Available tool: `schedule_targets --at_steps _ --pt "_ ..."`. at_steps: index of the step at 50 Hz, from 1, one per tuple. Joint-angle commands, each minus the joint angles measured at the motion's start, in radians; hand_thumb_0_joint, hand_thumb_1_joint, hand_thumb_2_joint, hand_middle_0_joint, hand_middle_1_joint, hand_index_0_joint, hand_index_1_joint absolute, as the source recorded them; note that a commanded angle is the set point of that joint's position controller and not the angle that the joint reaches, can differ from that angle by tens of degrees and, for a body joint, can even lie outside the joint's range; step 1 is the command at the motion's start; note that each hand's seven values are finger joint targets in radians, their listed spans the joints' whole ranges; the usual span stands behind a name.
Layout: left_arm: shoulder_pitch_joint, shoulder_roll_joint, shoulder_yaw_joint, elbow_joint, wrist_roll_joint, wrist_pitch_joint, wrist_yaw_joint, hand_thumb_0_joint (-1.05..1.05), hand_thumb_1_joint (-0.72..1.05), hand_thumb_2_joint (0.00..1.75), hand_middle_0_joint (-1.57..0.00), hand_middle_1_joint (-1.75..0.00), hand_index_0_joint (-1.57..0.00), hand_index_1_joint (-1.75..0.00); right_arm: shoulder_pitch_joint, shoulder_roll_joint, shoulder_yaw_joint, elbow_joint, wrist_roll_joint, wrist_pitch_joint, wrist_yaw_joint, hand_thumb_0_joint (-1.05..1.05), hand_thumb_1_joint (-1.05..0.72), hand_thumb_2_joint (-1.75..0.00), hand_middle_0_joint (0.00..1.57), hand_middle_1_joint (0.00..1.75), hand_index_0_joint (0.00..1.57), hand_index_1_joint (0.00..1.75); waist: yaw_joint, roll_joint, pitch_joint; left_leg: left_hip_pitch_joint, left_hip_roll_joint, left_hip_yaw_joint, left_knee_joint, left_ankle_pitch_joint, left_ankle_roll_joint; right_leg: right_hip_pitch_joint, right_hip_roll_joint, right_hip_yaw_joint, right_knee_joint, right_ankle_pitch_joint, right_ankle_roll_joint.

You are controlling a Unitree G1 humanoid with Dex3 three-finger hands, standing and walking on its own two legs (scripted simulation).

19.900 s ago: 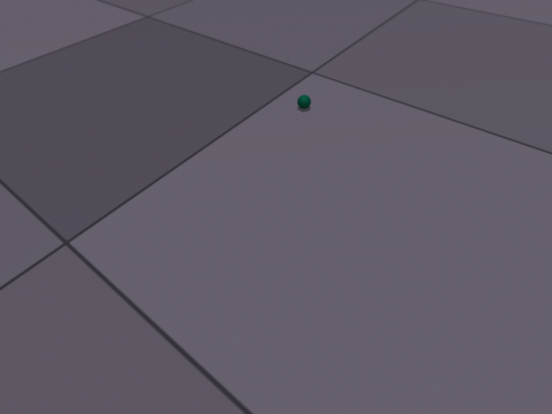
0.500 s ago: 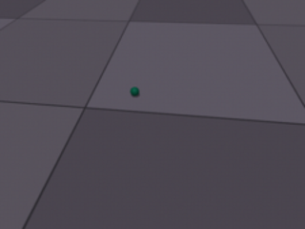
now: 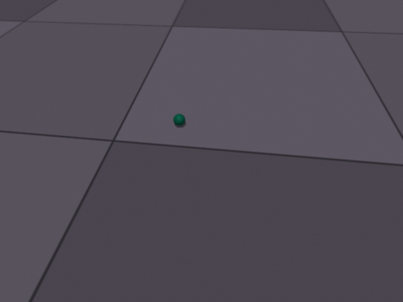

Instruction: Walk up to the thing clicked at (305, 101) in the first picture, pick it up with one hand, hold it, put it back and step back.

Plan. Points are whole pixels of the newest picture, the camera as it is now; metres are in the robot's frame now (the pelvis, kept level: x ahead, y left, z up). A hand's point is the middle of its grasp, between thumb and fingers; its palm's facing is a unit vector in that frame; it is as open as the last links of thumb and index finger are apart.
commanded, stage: stand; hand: left
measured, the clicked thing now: (179, 119) +1.48 +0.18 -0.74
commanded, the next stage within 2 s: walk up in 1.44 s
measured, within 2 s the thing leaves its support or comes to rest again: neither
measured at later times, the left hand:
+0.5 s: hand out of the picture +0.07 +0.25 -0.16, palm faces -0.02 -0.94 -0.35, open 7.4 cm
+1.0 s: hand out of the picture +0.08 +0.26 -0.16, palm faces -0.02 -0.94 -0.35, open 7.4 cm
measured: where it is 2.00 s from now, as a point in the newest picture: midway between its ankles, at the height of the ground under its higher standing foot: outside the picture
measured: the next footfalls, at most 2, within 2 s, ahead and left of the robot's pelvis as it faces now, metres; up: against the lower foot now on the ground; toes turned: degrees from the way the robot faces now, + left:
right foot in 1.70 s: +0.17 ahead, -0.18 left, +0.00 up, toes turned -6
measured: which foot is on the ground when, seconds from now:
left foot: down 0.00-1.00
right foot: down 0.00-1.00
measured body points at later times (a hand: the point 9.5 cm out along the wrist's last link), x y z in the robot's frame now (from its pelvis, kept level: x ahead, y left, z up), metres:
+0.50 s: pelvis +0.00 +0.00 +0.00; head +0.02 +0.00 +0.45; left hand +0.07 +0.30 -0.13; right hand +0.08 -0.30 -0.14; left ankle +0.00 +0.13 -0.75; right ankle +0.00 -0.14 -0.75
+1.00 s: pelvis +0.01 +0.00 +0.00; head +0.02 +0.00 +0.45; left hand +0.08 +0.31 -0.13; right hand +0.09 -0.30 -0.13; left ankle +0.00 +0.13 -0.75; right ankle +0.00 -0.14 -0.75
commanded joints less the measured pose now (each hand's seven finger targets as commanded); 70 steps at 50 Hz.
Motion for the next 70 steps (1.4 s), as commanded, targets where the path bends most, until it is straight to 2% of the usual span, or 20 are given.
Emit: schedule_targets --at_steps 1,7,12,14,25,32,35,45,46,50,52,55,59,63,66,69,70 --pt "-0.041 0.209 0.035 -0.061 -0.004 -0.022 0.015 0.0 0.9 0.9 -0.2 -0.3 -0.2 -0.3 -0.045 -0.212 -0.043 -0.057 0.005 -0.024 -0.016 0.0 -0.9 -0.9 0.2 0.3 0.2 0.3 0.003 -0.006 -0.1 0.049 0.111 -0.086 -0.045 0.116 0.034 -0.007 -0.107 0.056 -0.047 0.168 -0.04" --pt "-0.039 0.214 0.035 -0.064 -0.003 -0.023 0.015 0.0 0.9 0.9 -0.2 -0.3 -0.2 -0.3 -0.047 -0.21 -0.04 -0.06 0.006 -0.025 -0.017 0.0 -0.9 -0.9 0.2 0.3 0.2 0.3 0.004 -0.008 -0.089 0.057 0.113 -0.089 -0.045 0.136 0.035 -0.005 -0.111 0.057 -0.051 0.187 -0.04" --pt "-0.04 0.21 0.036 -0.06 -0.003 -0.017 0.013 0.0 0.9 0.9 -0.2 -0.3 -0.2 -0.3 -0.047 -0.212 -0.041 -0.06 0.004 -0.022 -0.017 0.0 -0.9 -0.9 0.2 0.3 0.2 0.3 0.005 -0.003 -0.063 0.029 0.107 -0.091 -0.065 0.041 0.034 -0.019 -0.107 0.057 -0.06 0.115 -0.041" --pt "-0.036 0.216 0.038 -0.06 -0.003 -0.016 0.013 0.0 0.9 0.9 -0.2 -0.3 -0.2 -0.3 -0.047 -0.209 -0.04 -0.062 0.006 -0.023 -0.016 0.0 -0.9 -0.9 0.2 0.3 0.2 0.3 0.006 -0.006 -0.065 0.03 0.107 -0.097 -0.074 0.034 0.033 -0.022 -0.103 0.055 -0.056 0.098 -0.043" --pt "-0.032 0.215 0.036 -0.068 -0.003 -0.02 0.013 0.0 0.9 0.9 -0.2 -0.3 -0.2 -0.3 -0.031 -0.213 -0.038 -0.063 0.005 -0.026 -0.017 0.0 -0.9 -0.9 0.2 0.3 0.2 0.3 0.005 -0.001 -0.087 0.05 0.111 -0.092 -0.047 0.137 0.036 0.006 -0.115 0.054 -0.052 0.18 -0.041" --pt "-0.028 0.219 0.034 -0.07 -0.001 -0.021 0.016 0.0 0.9 0.9 -0.2 -0.3 -0.2 -0.3 -0.037 -0.214 -0.04 -0.065 0.006 -0.022 -0.018 0.0 -0.9 -0.9 0.2 0.3 0.2 0.3 0.004 -0.018 -0.091 0.066 0.11 -0.09 -0.035 0.136 0.037 0.0 -0.115 0.05 -0.057 0.183 -0.04" --pt "-0.023 0.225 0.036 -0.067 -0.003 -0.018 0.015 0.0 0.9 0.9 -0.2 -0.3 -0.2 -0.3 -0.032 -0.207 -0.037 -0.064 0.005 -0.02 -0.017 0.0 -0.9 -0.9 0.2 0.3 0.2 0.3 0.005 -0.021 -0.073 0.046 0.105 -0.093 -0.053 0.074 0.036 -0.008 -0.112 0.051 -0.065 0.127 -0.041" --pt "-0.015 0.22 0.037 -0.069 -0.002 -0.019 0.015 0.0 0.9 0.9 -0.2 -0.3 -0.2 -0.3 -0.035 -0.216 -0.04 -0.071 0.007 -0.024 -0.018 0.0 -0.9 -0.9 0.2 0.3 0.2 0.3 0.01 -0.009 -0.081 0.056 0.105 -0.098 -0.047 0.131 0.037 0.001 -0.111 0.044 -0.054 0.158 -0.04" --pt "-0.018 0.219 0.037 -0.07 -0.001 -0.019 0.014 0.0 0.9 0.9 -0.2 -0.3 -0.2 -0.3 -0.032 -0.212 -0.038 -0.072 0.006 -0.024 -0.017 0.0 -0.9 -0.9 0.2 0.3 0.2 0.3 0.009 -0.015 -0.077 0.045 0.104 -0.095 -0.048 0.114 0.038 0.004 -0.114 0.045 -0.062 0.155 -0.04" --pt "-0.023 0.22 0.037 -0.077 -0.002 -0.02 0.015 0.0 0.9 0.9 -0.2 -0.3 -0.2 -0.3 -0.025 -0.213 -0.039 -0.074 0.004 -0.025 -0.019 0.0 -0.9 -0.9 0.2 0.3 0.2 0.3 0.006 -0.008 -0.093 0.063 0.109 -0.09 -0.037 0.167 0.039 0.014 -0.119 0.047 -0.053 0.201 -0.042" --pt "-0.021 0.221 0.038 -0.073 -0.004 -0.016 0.015 0.0 0.9 0.9 -0.2 -0.3 -0.2 -0.3 -0.029 -0.214 -0.038 -0.072 0.006 -0.025 -0.02 0.0 -0.9 -0.9 0.2 0.3 0.2 0.3 0.008 0.006 -0.078 0.051 0.103 -0.092 -0.046 0.134 0.035 0.009 -0.116 0.048 -0.058 0.169 -0.043" --pt "-0.012 0.218 0.035 -0.074 -0.002 -0.017 0.015 0.0 0.9 0.9 -0.2 -0.3 -0.2 -0.3 -0.035 -0.216 -0.039 -0.076 0.008 -0.024 -0.019 0.0 -0.9 -0.9 0.2 0.3 0.2 0.3 0.01 -0.013 -0.078 0.065 0.107 -0.096 -0.045 0.149 0.037 -0.003 -0.112 0.041 -0.059 0.171 -0.039" --pt "-0.017 0.219 0.033 -0.076 -0.001 -0.018 0.016 0.0 0.9 0.9 -0.2 -0.3 -0.2 -0.3 -0.028 -0.214 -0.039 -0.075 0.006 -0.022 -0.018 0.0 -0.9 -0.9 0.2 0.3 0.2 0.3 0.005 -0.009 -0.076 0.05 0.106 -0.096 -0.046 0.114 0.041 0.004 -0.117 0.042 -0.065 0.155 -0.037" --pt "-0.019 0.22 0.034 -0.077 -0.002 -0.017 0.016 0.0 0.9 0.9 -0.2 -0.3 -0.2 -0.3 -0.026 -0.215 -0.038 -0.074 0.006 -0.025 -0.019 0.0 -0.9 -0.9 0.2 0.3 0.2 0.3 0.008 -0.004 -0.079 0.057 0.109 -0.098 -0.046 0.152 0.04 0.012 -0.117 0.041 -0.053 0.167 -0.041" --pt "-0.006 0.215 0.033 -0.076 -0.002 -0.016 0.015 0.0 0.9 0.9 -0.2 -0.3 -0.2 -0.3 -0.03 -0.217 -0.04 -0.076 0.005 -0.026 -0.02 0.0 -0.9 -0.9 0.2 0.3 0.2 0.3 0.012 0.0 -0.075 0.058 0.105 -0.098 -0.052 0.127 0.039 -0.001 -0.115 0.04 -0.057 0.152 -0.039" --pt "-0.01 0.217 0.033 -0.08 -0.001 -0.018 0.016 0.0 0.9 0.9 -0.2 -0.3 -0.2 -0.3 -0.029 -0.217 -0.041 -0.077 0.007 -0.027 -0.02 0.0 -0.9 -0.9 0.2 0.3 0.2 0.3 0.012 -0.015 -0.098 0.086 0.11 -0.095 -0.033 0.203 0.041 0.005 -0.118 0.038 -0.047 0.203 -0.041" --pt "-0.006 0.214 0.031 -0.078 -0.002 -0.019 0.016 0.0 0.9 0.9 -0.2 -0.3 -0.2 -0.3 -0.021 -0.219 -0.041 -0.075 0.007 -0.026 -0.019 0.0 -0.9 -0.9 0.2 0.3 0.2 0.3 0.01 -0.003 -0.093 0.069 0.105 -0.093 -0.037 0.188 0.042 0.013 -0.119 0.038 -0.055 0.199 -0.037"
